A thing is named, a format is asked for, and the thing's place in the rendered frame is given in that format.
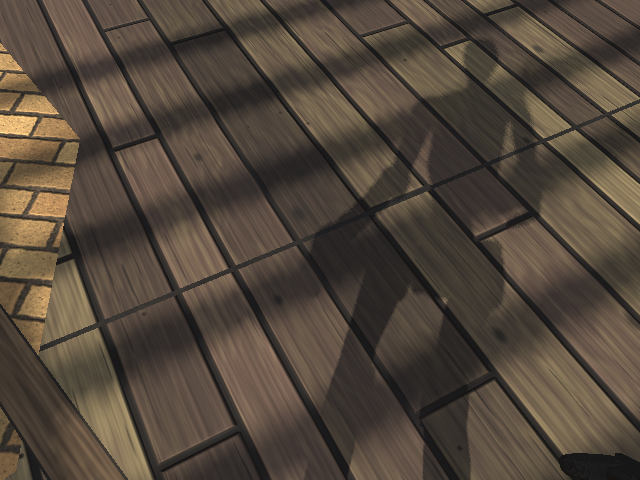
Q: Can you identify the robot right hand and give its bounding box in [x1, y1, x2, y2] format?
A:
[559, 453, 640, 480]

